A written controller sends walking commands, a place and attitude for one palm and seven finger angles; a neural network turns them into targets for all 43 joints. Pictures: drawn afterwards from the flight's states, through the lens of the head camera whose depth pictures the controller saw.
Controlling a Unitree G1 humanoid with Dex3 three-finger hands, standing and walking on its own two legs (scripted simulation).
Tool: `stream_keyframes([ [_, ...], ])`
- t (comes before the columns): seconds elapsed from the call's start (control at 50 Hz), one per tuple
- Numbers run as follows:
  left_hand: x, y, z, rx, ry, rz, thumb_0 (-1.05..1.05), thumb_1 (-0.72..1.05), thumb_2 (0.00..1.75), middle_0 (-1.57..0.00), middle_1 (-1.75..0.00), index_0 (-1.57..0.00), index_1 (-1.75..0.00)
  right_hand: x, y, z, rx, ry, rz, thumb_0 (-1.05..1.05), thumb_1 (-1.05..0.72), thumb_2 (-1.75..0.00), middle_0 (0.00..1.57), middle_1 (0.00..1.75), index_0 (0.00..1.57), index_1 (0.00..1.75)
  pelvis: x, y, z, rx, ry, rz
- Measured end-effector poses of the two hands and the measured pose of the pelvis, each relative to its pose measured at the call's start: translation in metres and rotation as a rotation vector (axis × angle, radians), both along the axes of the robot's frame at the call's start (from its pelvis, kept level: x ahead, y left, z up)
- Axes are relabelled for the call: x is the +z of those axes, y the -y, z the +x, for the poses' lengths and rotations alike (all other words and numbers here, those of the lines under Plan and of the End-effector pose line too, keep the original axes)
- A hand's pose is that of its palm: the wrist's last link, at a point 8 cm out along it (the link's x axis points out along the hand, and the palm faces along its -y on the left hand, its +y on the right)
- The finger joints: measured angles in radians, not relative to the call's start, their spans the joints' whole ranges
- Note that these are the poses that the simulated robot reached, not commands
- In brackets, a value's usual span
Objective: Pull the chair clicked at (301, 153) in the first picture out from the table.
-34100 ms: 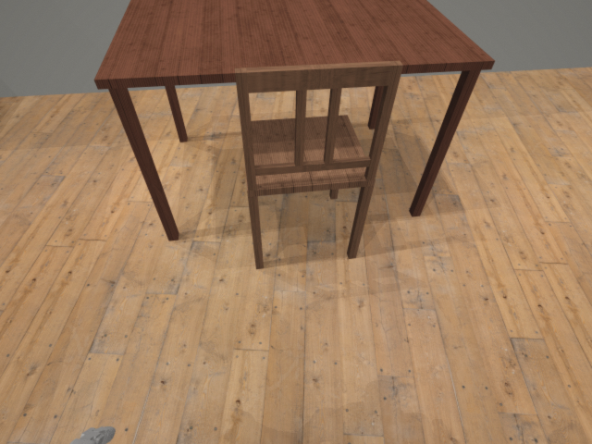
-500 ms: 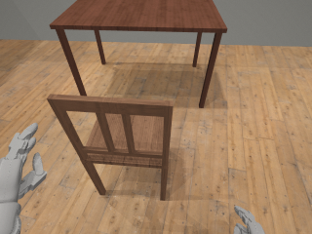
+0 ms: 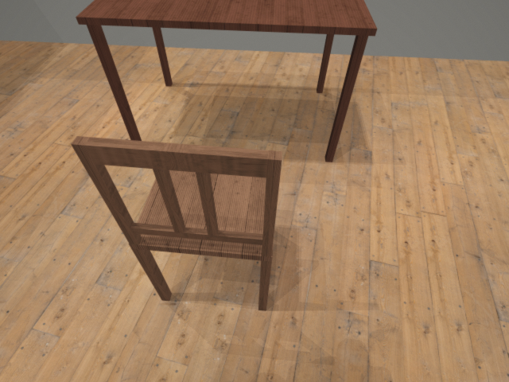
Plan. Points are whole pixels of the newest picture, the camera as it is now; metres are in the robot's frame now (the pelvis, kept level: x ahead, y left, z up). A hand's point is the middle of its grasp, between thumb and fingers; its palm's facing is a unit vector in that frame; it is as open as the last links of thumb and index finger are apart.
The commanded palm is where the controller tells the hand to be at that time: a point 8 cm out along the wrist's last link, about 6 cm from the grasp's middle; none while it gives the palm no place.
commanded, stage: let the arm hang, fingers relaxed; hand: left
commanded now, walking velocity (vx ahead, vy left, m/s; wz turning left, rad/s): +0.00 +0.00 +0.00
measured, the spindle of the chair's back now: (171, 201) +0.51 +0.24 -0.12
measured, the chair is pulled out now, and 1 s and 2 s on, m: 0.67 0.67 0.67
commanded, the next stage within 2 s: look to check the result in 0.54 s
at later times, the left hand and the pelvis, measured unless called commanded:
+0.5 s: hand out of the picture -0.01 +0.14 -0.18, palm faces +0.04 -0.99 -0.16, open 7.4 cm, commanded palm none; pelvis +0.00 -0.02 +0.00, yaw +0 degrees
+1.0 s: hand out of the picture -0.01 +0.13 -0.17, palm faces +0.05 -0.98 -0.17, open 7.4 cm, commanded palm none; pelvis +0.00 -0.03 +0.00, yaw +0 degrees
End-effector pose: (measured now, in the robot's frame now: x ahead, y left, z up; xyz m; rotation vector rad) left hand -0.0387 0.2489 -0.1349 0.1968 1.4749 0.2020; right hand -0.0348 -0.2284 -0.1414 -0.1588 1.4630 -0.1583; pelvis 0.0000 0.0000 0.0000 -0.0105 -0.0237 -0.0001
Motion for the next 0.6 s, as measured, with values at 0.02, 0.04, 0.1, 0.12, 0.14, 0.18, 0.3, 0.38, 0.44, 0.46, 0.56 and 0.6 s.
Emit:
stream_keyframes([
  [0.02,0.001,0.001,-0.004,0.002,-0.011,0.002,0.0,0.93,0.9,-0.2,-0.3,-0.2,-0.3,-0.001,-0.002,-0.004,-0.004,-0.008,0.009,0.0,-0.92,-0.9,0.2,0.3,0.2,0.3,0.0,0.0,0.0,-0.001,0.001,0.001],
  [0.04,0.001,0.003,-0.007,0.004,-0.019,0.002,0.0,0.93,0.9,-0.2,-0.3,-0.19,-0.3,-0.003,-0.004,-0.007,-0.007,-0.015,0.018,0.0,-0.92,-0.9,0.2,0.3,0.2,0.3,0.0,0.001,0.0,-0.002,0.001,0.002],
  [0.1,0.001,0.011,-0.011,0.008,-0.026,-0.005,0.0,0.92,0.9,-0.2,-0.3,-0.19,-0.3,-0.007,-0.011,-0.012,-0.014,-0.026,0.045,0.0,-0.91,-0.9,0.2,0.3,0.2,0.3,-0.001,0.003,-0.001,-0.003,0.001,0.005],
  [0.12,0.001,0.014,-0.011,0.009,-0.024,-0.009,0.0,0.92,0.9,-0.2,-0.3,-0.19,-0.3,-0.008,-0.014,-0.013,-0.016,-0.026,0.053,0.0,-0.91,-0.9,0.2,0.3,0.2,0.3,-0.001,0.004,-0.001,-0.004,0.002,0.005],
  [0.14,0.0,0.018,-0.01,0.009,-0.021,-0.015,0.01,0.91,0.9,-0.2,-0.3,-0.19,-0.3,-0.009,-0.016,-0.014,-0.018,-0.026,0.06,0.0,-0.91,-0.9,0.2,0.3,0.2,0.3,-0.001,0.004,-0.001,-0.004,0.002,0.006],
  [0.18,-0.002,0.026,-0.007,0.009,-0.009,-0.03,0.01,0.91,0.9,-0.2,-0.3,-0.19,-0.3,-0.01,-0.02,-0.013,-0.022,-0.022,0.072,0.0,-0.91,-0.9,0.2,0.3,0.2,0.3,-0.001,0.006,-0.001,-0.005,0.003,0.006],
  [0.3,-0.009,0.051,0.01,0.006,0.042,-0.082,0.01,0.91,0.9,-0.2,-0.3,-0.19,-0.3,-0.012,-0.026,-0.007,-0.032,0.006,0.088,0.0,-0.91,-0.9,0.2,0.3,0.2,0.3,-0.002,0.009,-0.001,-0.007,0.004,0.007],
  [0.38,-0.012,0.062,0.022,0.002,0.075,-0.1,0.01,0.91,0.9,-0.2,-0.3,-0.2,-0.3,-0.012,-0.027,-0.002,-0.034,0.024,0.088,0.0,-0.91,-0.9,0.2,0.3,0.2,0.3,-0.002,0.012,-0.001,-0.006,0.006,0.008],
  [0.44,-0.012,0.062,0.022,0.004,0.075,-0.098,0.02,0.92,0.9,-0.2,-0.3,-0.2,-0.3,-0.011,-0.025,0.002,-0.036,0.035,0.086,0.0,-0.91,-0.9,0.2,0.3,0.2,0.3,-0.002,0.014,-0.001,-0.007,0.007,0.008],
  [0.46,-0.012,0.062,0.022,0.006,0.076,-0.097,0.02,0.92,0.9,-0.2,-0.3,-0.2,-0.3,-0.011,-0.024,0.002,-0.036,0.037,0.085,0.0,-0.91,-0.9,0.2,0.3,0.2,0.3,-0.002,0.015,-0.001,-0.006,0.007,0.008],
  [0.56,-0.011,0.06,0.02,0.014,0.071,-0.086,0.02,0.92,0.9,-0.2,-0.3,-0.2,-0.3,-0.011,-0.019,0.004,-0.033,0.032,0.077,0.0,-0.91,-0.9,0.2,0.3,0.2,0.3,-0.002,0.017,-0.001,-0.004,0.004,0.007],
  [0.6,-0.011,0.059,0.019,0.017,0.066,-0.081,0.01,0.91,0.9,-0.2,-0.3,-0.2,-0.3,-0.011,-0.017,0.003,-0.032,0.028,0.074,0.0,-0.91,-0.9,0.2,0.3,0.2,0.3,-0.002,0.018,0.0,-0.003,0.002,0.007],
])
